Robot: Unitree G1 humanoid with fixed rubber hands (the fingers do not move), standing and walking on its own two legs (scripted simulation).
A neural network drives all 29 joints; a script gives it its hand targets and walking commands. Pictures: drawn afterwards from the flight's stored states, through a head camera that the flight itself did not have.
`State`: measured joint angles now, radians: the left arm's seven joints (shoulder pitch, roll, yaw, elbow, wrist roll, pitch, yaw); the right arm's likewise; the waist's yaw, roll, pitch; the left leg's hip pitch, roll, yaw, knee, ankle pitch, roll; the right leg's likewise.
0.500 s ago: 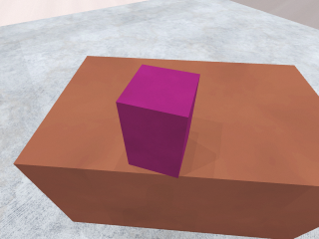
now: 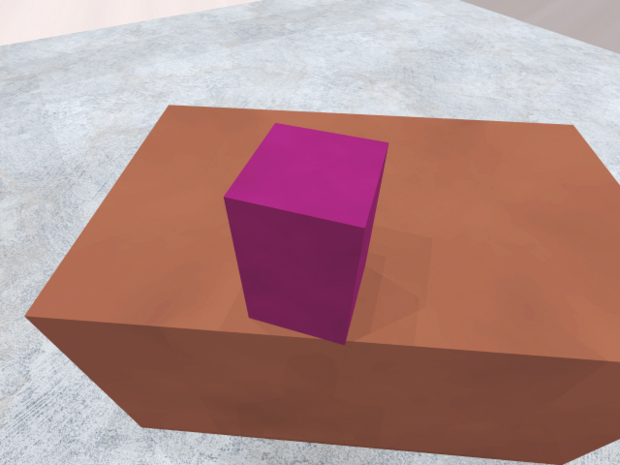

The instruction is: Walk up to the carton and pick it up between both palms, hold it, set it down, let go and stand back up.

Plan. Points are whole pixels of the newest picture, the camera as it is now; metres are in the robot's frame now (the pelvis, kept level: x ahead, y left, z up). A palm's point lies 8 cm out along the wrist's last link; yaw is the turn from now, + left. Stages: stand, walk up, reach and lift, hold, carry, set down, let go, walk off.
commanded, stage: stand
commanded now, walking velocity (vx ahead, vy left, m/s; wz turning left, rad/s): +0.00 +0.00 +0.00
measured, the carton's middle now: (311, 239) +0.45 +0.01 +0.03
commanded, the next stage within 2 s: none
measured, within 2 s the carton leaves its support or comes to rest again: neither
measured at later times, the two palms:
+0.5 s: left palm out of the picture +0.00 +0.24 -0.13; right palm out of the picture +0.01 -0.24 -0.14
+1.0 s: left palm out of the picture +0.01 +0.24 -0.14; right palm out of the picture +0.01 -0.24 -0.14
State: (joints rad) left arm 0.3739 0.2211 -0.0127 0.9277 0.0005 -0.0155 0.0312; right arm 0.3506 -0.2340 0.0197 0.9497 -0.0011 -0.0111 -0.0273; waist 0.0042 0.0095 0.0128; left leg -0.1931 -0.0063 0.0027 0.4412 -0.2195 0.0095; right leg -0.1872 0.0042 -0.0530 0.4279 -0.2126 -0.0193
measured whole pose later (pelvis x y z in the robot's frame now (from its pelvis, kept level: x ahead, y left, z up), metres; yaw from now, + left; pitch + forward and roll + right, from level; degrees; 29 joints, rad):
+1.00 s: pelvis +0.01 +0.00 +0.00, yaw +0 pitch -1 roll +0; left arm 0.35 0.19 -0.01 1.01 0.00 -0.01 0.04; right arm 0.34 -0.20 0.02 1.01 0.00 -0.01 -0.04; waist 0.00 0.01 0.02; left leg -0.17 0.00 0.00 0.42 -0.23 0.01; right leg -0.17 0.01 -0.04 0.41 -0.22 -0.02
